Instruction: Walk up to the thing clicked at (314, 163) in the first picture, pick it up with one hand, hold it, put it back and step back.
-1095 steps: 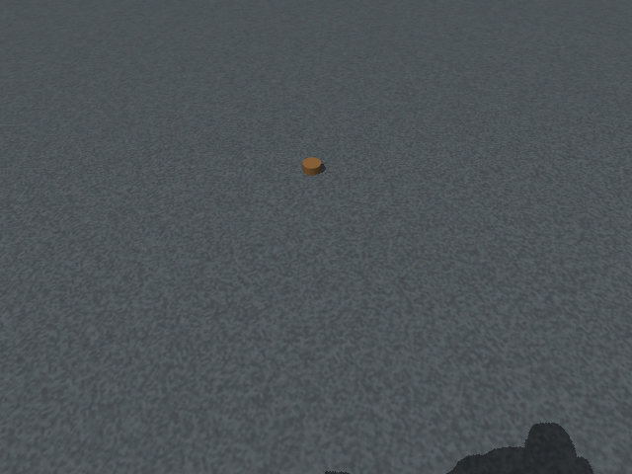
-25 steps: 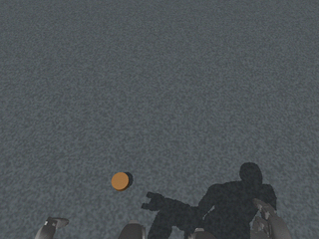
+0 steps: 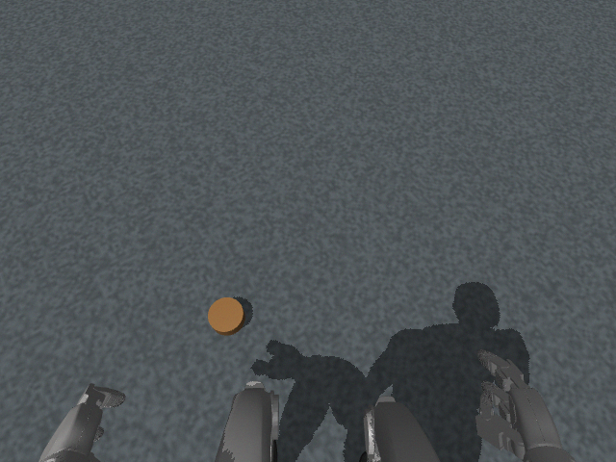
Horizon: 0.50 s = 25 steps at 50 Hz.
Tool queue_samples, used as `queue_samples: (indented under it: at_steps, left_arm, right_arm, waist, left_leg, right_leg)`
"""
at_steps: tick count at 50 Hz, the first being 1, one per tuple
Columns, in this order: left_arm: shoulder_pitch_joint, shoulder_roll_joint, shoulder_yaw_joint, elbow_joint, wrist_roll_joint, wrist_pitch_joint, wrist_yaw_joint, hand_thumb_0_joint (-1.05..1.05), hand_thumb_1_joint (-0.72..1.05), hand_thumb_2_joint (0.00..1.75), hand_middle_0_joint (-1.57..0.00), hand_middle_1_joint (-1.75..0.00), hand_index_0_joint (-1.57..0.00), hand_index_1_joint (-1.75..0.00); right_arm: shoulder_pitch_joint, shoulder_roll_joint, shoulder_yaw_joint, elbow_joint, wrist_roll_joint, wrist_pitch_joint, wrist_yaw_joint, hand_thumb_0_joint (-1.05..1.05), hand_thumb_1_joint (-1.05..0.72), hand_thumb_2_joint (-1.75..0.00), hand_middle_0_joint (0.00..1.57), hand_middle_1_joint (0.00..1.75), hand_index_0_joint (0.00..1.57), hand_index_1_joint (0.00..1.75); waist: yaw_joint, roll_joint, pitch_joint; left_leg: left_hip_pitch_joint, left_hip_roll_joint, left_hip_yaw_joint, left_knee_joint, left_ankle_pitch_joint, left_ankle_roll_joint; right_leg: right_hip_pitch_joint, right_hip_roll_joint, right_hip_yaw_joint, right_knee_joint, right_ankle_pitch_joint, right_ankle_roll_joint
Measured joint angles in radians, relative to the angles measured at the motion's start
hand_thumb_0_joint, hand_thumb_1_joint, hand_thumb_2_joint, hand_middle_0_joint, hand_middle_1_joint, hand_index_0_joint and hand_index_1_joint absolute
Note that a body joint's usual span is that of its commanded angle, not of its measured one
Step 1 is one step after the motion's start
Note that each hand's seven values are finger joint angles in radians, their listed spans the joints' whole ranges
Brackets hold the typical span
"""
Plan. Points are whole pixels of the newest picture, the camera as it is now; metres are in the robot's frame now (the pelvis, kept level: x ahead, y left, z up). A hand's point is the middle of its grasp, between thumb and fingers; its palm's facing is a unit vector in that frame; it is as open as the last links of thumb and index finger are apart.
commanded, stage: rise first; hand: left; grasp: from above
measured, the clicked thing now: (226, 316) +0.47 +0.25 -0.60
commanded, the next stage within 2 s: none
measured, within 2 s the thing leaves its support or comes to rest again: neither
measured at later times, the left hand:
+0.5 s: hand (161, 362) +0.30 +0.31 -0.34, palm faces -0.48 -0.28 -0.83, open 14.1 cm
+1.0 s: hand (177, 336) +0.37 +0.32 -0.42, palm faces -0.45 -0.02 -0.89, open 14.2 cm
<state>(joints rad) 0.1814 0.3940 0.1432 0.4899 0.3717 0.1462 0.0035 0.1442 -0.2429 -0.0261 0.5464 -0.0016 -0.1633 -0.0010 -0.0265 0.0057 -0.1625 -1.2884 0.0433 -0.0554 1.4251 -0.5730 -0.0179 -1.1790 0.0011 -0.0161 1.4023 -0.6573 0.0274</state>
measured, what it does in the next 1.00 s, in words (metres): lowers itself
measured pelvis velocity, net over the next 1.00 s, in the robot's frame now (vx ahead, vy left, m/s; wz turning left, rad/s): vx -0.07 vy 0.00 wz -0.14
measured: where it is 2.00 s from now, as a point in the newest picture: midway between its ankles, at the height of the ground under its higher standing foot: outside the picture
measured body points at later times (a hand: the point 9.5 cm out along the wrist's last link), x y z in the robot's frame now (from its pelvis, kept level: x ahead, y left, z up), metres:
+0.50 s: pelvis -0.07 -0.01 -0.20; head +0.15 +0.01 +0.19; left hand +0.32 +0.32 -0.29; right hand +0.06 -0.28 -0.34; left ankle +0.04 +0.13 -0.59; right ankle +0.00 -0.14 -0.59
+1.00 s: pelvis -0.07 +0.00 -0.27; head +0.16 +0.06 +0.11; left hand +0.39 +0.32 -0.37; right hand -0.01 -0.29 -0.39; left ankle +0.04 +0.13 -0.59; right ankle +0.00 -0.14 -0.59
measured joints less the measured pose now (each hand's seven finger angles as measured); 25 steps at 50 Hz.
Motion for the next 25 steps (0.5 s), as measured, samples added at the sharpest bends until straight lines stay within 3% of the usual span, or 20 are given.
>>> queue_samples:
  at_steps: [7,11,16,25]
  left_arm:
    - [-0.179,0.081,0.01,0.112,0.152,-0.166,0.014,0.0,-0.55,1.0,-0.06,-1.06,-0.06,-1.07]
    - [-0.308,0.117,0.014,0.185,0.25,-0.245,0.051,0.0,-0.56,1.01,-0.07,-1.06,-0.06,-1.08]
    - [-0.485,0.161,0.032,0.318,0.355,-0.283,0.094,0.0,-0.56,1.03,-0.07,-1.07,-0.06,-1.08]
    - [-0.692,0.252,0.049,0.471,0.528,-0.374,0.107,0.0,-0.54,1.04,-0.06,-1.07,-0.06,-1.09]
  right_arm:
    - [-0.056,-0.032,-0.017,0.043,-0.006,-0.027,0.011,0.01,-0.87,-0.9,0.2,0.3,0.21,0.3]
    - [-0.083,-0.047,-0.022,0.08,-0.005,-0.015,0.018,0.01,-0.88,-0.9,0.2,0.3,0.21,0.3]
    - [-0.098,-0.049,-0.026,0.122,-0.013,0.012,0.036,0.01,-0.88,-0.9,0.2,0.3,0.2,0.3]
    - [-0.066,-0.032,-0.019,0.19,-0.039,0.067,0.062,0.01,-0.86,-0.89,0.2,0.3,0.2,0.3]
  waist:
    - [-0.002,-0.006,-0.01]
    - [0.001,-0.002,-0.012]
    - [0.004,0.002,0.008]
    - [-0.004,-0.006,0.061]
  left_leg:
    - [-0.264,-0.001,-0.005,0.217,-0.038,-0.005]
    - [-0.413,0.004,-0.011,0.342,-0.055,-0.007]
    - [-0.575,0.011,-0.028,0.477,-0.059,-0.012]
    - [-0.78,0.014,-0.066,0.667,-0.041,-0.02]
  right_leg:
    - [-0.267,0.004,0.008,0.236,-0.054,0.002]
    - [-0.417,0.014,0.01,0.366,-0.077,0.003]
    - [-0.578,0.029,0.005,0.505,-0.085,0.002]
    - [-0.776,0.05,-0.015,0.692,-0.07,0.003]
